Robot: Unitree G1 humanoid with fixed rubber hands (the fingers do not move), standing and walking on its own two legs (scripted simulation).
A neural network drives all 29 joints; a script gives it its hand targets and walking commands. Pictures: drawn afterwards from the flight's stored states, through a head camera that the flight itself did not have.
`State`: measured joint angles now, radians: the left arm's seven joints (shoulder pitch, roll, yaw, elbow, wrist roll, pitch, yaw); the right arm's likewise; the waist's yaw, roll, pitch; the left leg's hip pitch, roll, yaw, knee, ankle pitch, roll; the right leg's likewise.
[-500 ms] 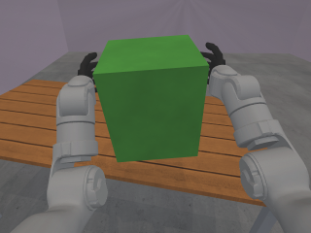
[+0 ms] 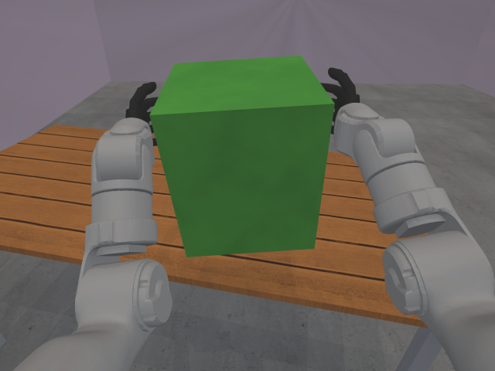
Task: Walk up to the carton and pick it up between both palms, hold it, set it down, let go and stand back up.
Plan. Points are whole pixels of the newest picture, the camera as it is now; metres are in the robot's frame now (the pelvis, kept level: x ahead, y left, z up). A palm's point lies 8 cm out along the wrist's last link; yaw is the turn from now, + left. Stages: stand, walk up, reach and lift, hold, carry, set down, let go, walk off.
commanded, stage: hold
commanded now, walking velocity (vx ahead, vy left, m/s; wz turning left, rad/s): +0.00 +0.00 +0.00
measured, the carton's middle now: (244, 155) +0.39 +0.01 +0.24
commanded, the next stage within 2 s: none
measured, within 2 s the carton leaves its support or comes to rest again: neither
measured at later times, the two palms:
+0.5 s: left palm (141, 131) +0.38 +0.16 +0.30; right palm (344, 116) +0.37 -0.14 +0.32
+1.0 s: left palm (141, 131) +0.37 +0.16 +0.30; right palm (346, 116) +0.36 -0.14 +0.32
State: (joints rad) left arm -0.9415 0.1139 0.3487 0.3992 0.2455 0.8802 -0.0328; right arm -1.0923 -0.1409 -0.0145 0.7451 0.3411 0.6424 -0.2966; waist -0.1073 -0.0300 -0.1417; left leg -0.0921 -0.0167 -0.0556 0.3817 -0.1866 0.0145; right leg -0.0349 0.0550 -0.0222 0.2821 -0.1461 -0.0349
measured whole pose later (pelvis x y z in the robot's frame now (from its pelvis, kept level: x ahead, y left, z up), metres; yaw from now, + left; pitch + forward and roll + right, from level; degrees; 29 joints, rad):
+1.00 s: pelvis +0.00 +0.00 +0.00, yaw +0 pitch -6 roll -1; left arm -0.94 0.11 0.36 0.40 0.24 0.88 -0.03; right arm -1.09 -0.15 -0.01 0.74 0.35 0.66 -0.30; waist -0.10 -0.03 -0.15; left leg -0.09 -0.02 -0.05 0.38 -0.19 0.02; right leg -0.04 0.06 -0.01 0.28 -0.15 -0.03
